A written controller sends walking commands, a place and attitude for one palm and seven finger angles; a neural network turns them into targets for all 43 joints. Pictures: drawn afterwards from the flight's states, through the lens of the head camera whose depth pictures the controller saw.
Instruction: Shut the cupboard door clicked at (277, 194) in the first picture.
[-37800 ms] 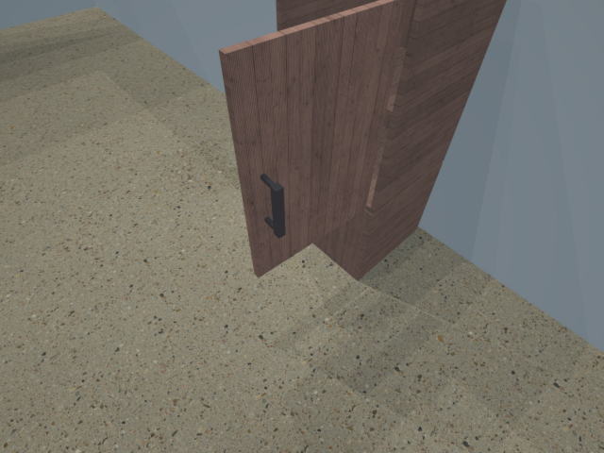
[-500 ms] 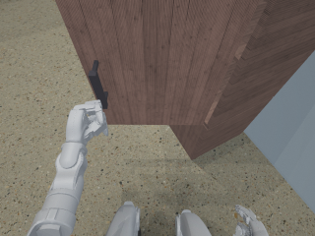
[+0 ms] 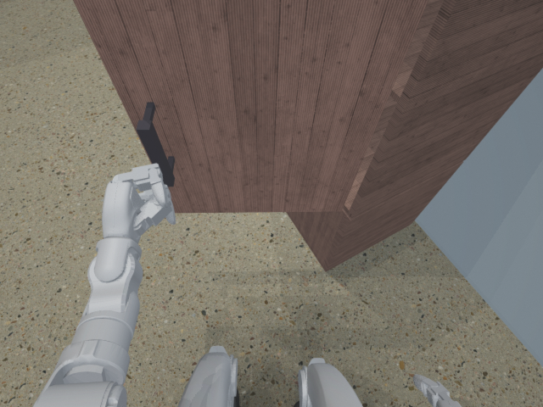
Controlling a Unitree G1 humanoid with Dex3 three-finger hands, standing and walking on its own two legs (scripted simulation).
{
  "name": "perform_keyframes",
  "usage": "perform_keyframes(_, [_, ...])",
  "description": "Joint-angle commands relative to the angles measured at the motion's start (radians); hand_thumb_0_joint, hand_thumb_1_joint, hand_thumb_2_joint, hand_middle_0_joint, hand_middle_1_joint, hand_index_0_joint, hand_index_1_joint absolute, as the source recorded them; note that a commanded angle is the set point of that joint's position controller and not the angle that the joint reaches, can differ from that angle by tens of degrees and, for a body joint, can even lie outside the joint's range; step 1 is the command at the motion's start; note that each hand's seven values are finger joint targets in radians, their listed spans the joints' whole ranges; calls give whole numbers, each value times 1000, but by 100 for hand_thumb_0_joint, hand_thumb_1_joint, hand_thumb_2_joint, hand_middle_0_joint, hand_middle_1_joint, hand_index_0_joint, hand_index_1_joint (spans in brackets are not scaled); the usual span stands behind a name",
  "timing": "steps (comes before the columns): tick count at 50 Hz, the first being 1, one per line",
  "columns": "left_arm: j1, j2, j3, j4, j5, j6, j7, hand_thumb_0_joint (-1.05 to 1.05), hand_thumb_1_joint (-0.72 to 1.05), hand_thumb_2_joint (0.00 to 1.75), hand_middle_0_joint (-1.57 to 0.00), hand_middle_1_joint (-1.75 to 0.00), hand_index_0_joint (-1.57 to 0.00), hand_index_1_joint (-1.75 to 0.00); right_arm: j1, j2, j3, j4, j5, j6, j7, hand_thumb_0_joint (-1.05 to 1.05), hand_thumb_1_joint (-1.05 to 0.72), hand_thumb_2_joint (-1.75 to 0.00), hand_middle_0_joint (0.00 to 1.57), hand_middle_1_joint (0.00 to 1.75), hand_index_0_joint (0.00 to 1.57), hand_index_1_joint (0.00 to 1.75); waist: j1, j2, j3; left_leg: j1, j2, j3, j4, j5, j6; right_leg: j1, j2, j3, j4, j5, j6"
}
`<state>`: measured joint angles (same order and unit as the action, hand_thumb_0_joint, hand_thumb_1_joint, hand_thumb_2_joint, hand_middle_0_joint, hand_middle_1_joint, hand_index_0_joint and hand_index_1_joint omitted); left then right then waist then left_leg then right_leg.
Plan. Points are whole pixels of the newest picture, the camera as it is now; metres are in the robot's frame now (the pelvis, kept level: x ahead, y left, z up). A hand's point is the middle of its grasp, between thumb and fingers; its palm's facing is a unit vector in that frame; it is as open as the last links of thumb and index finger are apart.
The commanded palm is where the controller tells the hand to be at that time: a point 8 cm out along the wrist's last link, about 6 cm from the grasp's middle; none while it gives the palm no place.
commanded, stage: push the door shut along its arc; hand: left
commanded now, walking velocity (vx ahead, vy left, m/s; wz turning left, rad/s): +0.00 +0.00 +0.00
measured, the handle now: (159, 147) +0.51 +0.19 +0.04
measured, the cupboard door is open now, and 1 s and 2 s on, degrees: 62 52 42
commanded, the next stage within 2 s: pull the fist back off the door in 1.94 s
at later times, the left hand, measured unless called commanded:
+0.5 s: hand (174, 176) +0.44 +0.16 +0.04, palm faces -0.08 -1.00 -0.05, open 3.1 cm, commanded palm +0.43 +0.20 +0.04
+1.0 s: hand (188, 150) +0.50 +0.14 +0.04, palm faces -0.20 -0.98 -0.06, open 3.1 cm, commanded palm +0.50 +0.17 +0.04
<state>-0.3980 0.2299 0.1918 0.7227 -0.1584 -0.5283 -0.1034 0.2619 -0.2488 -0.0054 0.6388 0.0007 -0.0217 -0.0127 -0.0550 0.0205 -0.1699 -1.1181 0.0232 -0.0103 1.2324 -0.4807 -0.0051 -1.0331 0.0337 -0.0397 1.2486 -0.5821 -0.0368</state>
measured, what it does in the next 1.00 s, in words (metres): stands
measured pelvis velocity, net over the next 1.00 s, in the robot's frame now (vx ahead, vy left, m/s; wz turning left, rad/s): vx -0.02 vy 0.02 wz -0.01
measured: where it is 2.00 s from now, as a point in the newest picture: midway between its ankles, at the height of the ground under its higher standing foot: outside the picture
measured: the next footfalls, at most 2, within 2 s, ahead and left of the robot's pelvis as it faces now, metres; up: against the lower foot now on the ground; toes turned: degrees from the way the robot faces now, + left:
none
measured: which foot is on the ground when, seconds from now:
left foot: down 0.00-1.00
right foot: down 0.00-1.00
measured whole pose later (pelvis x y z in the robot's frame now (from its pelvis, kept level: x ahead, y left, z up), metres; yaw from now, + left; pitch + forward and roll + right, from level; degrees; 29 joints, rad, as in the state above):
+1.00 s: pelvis -0.02 +0.02 -0.03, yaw -1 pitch +27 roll -4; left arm -0.98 0.44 0.20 1.19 -0.11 -0.44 -0.28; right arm 0.33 -0.27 0.02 0.68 0.00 -0.03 0.01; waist -0.17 0.05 -0.16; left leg -1.35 0.02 -0.04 1.36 -0.48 0.02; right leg -1.23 0.04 -0.07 1.33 -0.57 -0.02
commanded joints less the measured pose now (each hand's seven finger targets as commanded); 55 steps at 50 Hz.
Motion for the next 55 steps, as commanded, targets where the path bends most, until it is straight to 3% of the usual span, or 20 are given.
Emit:
perform_keyframes(1, [-318, 143, 25, -199, -14, -67, -25, 0, 90, 90, -130, -150, -130, -150, 44, -135, -56, -104, 2, -38, -10, 0, -90, -90, 20, 30, 20, 30, -3, 45, -414, 319, -15, -12, -119, 190, 33, 167, -11, 62, -204, 320, 18])
perform_keyframes(4, [-253, 115, 8, -189, -24, -39, -33, 0, 90, 90, -130, -150, -130, -150, 49, -137, -59, -117, 5, -31, -5, 0, -90, -90, 20, 30, 20, 30, -2, 3, -419, 338, -13, -10, -128, 228, 34, 184, -9, 53, -209, 366, 21])
perform_keyframes(8, [-417, 174, 37, -138, -10, -33, -34, 0, 90, 90, -130, -150, -130, -150, 55, -139, -52, -100, 8, -24, -13, 0, -90, -90, 20, 30, 20, 30, -38, -40, -346, 263, -14, -17, -113, 167, 40, 157, -9, 61, -211, 308, 27])
perform_keyframes(10, [-472, 224, 68, -135, 2, -50, -31, 0, 90, 90, -130, -150, -130, -150, 58, -143, -50, -100, 5, -25, -19, 0, -90, -90, 20, 30, 20, 30, -34, -18, -357, 263, -14, -20, -104, 163, 42, 145, -6, 65, -199, 295, 21])
perform_keyframes(11, [-520, 197, 44, -141, 4, -61, -35, 0, 90, 90, -130, -150, -130, -150, 54, -139, -50, -94, 4, -29, -19, 0, -90, -90, 20, 30, 20, 30, -44, 17, -385, 293, -14, -21, -98, 179, 40, 123, -8, 61, -190, 311, 21])
perform_keyframes(12, [-526, 197, 47, -124, 4, -68, -39, 0, 90, 90, -130, -150, -130, -150, 59, -138, -50, -89, 3, -31, -16, 0, -90, -90, 20, 30, 20, 30, -36, 37, -392, 305, -14, -24, -96, 183, 35, 116, -7, 57, -185, 305, 17])
perform_keyframes(14, [-554, 214, 58, -68, 3, -73, -52, 0, 90, 90, -130, -150, -130, -150, 64, -144, -49, -81, 2, -32, -17, 0, -90, -90, 20, 30, 20, 30, -47, 14, -399, 299, -12, -27, -88, 180, 36, 107, -4, 56, -184, 297, 18])
perform_keyframes(16, [-576, 227, 59, -23, 9, -68, -70, 0, 90, 90, -130, -150, -130, -150, 78, -148, -49, -73, 1, -31, -16, 0, -90, -90, 20, 30, 20, 30, -46, 40, -424, 318, -9, -36, -85, 205, 33, 89, -2, 49, -167, 313, 14])
perform_keyframes(18, [-582, 188, 22, -5, 11, -53, -93, 0, 90, 90, -130, -150, -130, -150, 88, -149, -52, -75, 4, -28, -8, 0, -90, -90, 20, 30, 20, 30, -44, 84, -452, 368, -7, -44, -89, 235, 28, 60, -1, 37, -159, 320, 9])
perform_keyframes(20, [-578, 181, 19, 26, 4, -30, -111, 0, 90, 90, -130, -150, -130, -150, 107, -157, -56, -79, 6, -24, -2, 0, -90, -90, 20, 30, 20, 30, -51, 81, -465, 387, -6, -50, -90, 259, 30, 48, 3, 29, -159, 328, 6])
perform_keyframes(22, [-625, 193, 21, 54, 2, -11, -124, 0, 90, 90, -130, -150, -130, -150, 114, -160, -55, -73, 10, -14, -2, 0, -90, -90, 20, 30, 20, 30, -71, 35, -444, 354, -3, -51, -88, 240, 34, 52, 2, 30, -167, 320, 12])
perform_keyframes(29, [-807, 221, 24, 131, 6, -17, -147, 0, 90, 90, -130, -150, -130, -150, 143, -171, -55, -47, 12, -13, -6, 0, -90, -90, 20, 30, 20, 30, -117, 4, -386, 303, -4, -63, -73, 163, 45, -10, 4, 32, -178, 231, 10])
perform_keyframes(31, [-846, 244, 29, 122, 14, -30, -158, 0, 90, 90, -130, -150, -130, -150, 153, -175, -56, -40, 8, -18, -5, 0, -90, -90, 20, 30, 20, 30, -112, 58, -447, 338, -3, -70, -62, 193, 42, -26, 4, 30, -159, 243, 4])
perform_keyframes(34, [-887, 222, -5, 147, 21, -28, -178, 0, 90, 90, -130, -150, -130, -150, 165, -178, -56, -32, 7, -18, 1, 0, -90, -90, 20, 30, 20, 30, -125, 104, -454, 374, 0, -84, -65, 177, 38, -80, 6, 21, -157, 208, -1])
perform_keyframes(38, [-974, 267, 13, 202, 20, -4, -189, 0, 90, 90, -130, -150, -130, -150, 178, -192, -51, -24, 9, -19, -2, 0, -90, -90, 20, 30, 20, 30, -155, 82, -426, 328, 3, -93, -56, 125, 44, -111, 10, 21, -157, 167, -1])
perform_keyframes(42, [-1055, 287, 8, 211, 34, 0, -194, 0, 90, 90, -130, -150, -130, -150, 196, -197, -48, -16, 3, -26, 1, 0, -90, -90, 20, 30, 20, 30, -165, 146, -476, 364, 6, -108, -42, 154, 41, -151, 12, 14, -135, 174, -7])
perform_keyframes(45, [-1104, 266, -23, 237, 45, 11, -198, 0, 90, 90, -130, -150, -130, -150, 211, -202, -45, -12, -1, -29, 5, 0, -90, -90, 20, 30, 20, 30, -193, 164, -461, 379, 9, -125, -40, 140, 41, -210, 14, 5, -127, 160, -8])
perform_keyframes(50, [-1161, 323, 13, 256, 53, 34, -203, 0, 90, 90, -130, -150, -130, -150, 234, -212, -43, -9, -5, -31, 9, 0, -90, -90, 20, 30, 20, 30, -203, 165, -511, 378, 13, -131, -24, 158, 43, -207, 18, 2, -114, 167, -11])
perform_keyframes(52, [-1195, 312, -5, 282, 62, 49, -208, 0, 90, 90, -130, -150, -130, -150, 236, -210, -39, -4, -4, -31, 10, 0, -90, -90, 20, 30, 20, 30, -218, 169, -495, 361, 16, -133, -16, 145, 43, -231, 19, 1, -113, 159, -8])
perform_keyframes(55, [-1247, 349, 22, 273, 65, 60, -205, 0, 90, 90, -130, -150, -130, -150, 255, -214, -36, -6, -9, -36, 12, 0, -90, -90, 20, 30, 20, 30, -222, 196, -505, 364, 16, -134, -6, 164, 45, -237, 22, 0, -103, 166, -11])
